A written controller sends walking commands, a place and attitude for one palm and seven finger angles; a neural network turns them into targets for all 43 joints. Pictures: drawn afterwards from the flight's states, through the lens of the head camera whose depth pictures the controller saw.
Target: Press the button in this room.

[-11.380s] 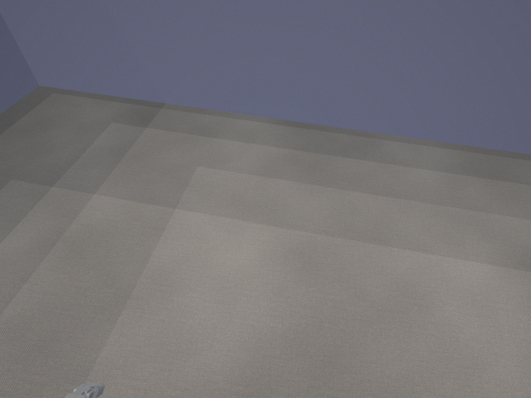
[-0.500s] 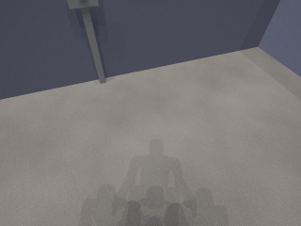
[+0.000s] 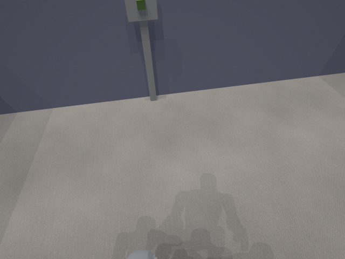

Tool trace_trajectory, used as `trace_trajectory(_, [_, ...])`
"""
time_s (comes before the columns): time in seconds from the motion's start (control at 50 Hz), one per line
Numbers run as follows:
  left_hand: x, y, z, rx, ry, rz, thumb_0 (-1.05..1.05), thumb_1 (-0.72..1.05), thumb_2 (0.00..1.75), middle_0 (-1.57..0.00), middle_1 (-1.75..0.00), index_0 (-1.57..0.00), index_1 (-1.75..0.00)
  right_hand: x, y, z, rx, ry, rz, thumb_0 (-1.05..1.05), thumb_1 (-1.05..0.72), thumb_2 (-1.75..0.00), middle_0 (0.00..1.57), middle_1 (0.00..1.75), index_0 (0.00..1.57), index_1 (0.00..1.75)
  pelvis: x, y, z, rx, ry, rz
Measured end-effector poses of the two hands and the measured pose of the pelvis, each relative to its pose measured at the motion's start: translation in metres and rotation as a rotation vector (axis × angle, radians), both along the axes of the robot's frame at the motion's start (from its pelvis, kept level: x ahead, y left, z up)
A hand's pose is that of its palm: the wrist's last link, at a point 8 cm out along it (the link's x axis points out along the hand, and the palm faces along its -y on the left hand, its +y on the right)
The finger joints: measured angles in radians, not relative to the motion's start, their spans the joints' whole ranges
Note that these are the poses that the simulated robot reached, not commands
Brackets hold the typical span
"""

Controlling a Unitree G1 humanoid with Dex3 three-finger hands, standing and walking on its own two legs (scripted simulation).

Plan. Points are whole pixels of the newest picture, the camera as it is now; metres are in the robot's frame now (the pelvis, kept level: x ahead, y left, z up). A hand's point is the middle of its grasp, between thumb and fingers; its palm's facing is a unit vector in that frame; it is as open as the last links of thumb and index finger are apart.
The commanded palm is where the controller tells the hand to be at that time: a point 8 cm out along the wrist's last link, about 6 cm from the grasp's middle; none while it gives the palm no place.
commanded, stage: turn or walk to find it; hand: left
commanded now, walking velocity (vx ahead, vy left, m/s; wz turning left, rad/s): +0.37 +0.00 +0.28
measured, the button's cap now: (141, 4) +1.59 +0.31 +0.07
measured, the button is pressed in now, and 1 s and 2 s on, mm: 0 0 0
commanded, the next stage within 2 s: stand and wait in 0.44 s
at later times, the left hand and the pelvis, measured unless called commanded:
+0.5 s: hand out of the picture +0.10 +0.28 -0.19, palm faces +0.15 -0.97 -0.16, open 7.4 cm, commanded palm none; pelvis +0.14 +0.10 -0.01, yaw +5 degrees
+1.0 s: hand (107, 187) +0.38 +0.26 -0.17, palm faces +0.17 -0.96 -0.23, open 7.1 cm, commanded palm none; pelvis +0.32 +0.07 -0.01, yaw +7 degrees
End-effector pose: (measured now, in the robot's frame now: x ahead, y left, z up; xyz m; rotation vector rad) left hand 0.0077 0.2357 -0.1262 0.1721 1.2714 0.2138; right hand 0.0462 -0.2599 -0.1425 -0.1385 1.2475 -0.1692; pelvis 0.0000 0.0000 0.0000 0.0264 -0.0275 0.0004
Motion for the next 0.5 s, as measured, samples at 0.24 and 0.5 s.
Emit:
trace_trajectory(0.24, [-0.066,0.005,-0.020,-0.114,0.235,0.198,0.00,0.90,0.90,-0.20,-0.30,-0.20,-0.30,0.101,0.064,0.005,-0.006,0.011,0.186,0.00,-0.91,-0.90,0.20,0.30,0.19,0.30,0.054,0.041,-0.006,-0.036,0.013,0.108])
trace_trajectory(0.5, [0.081,0.094,-0.030,-0.100,0.144,0.123,0.01,0.91,0.90,-0.20,-0.30,-0.20,-0.30,0.165,0.132,0.012,-0.042,-0.078,0.105,-0.03,-0.96,-0.89,0.21,0.30,0.20,0.30,0.135,0.103,-0.005,-0.025,-0.006,0.095])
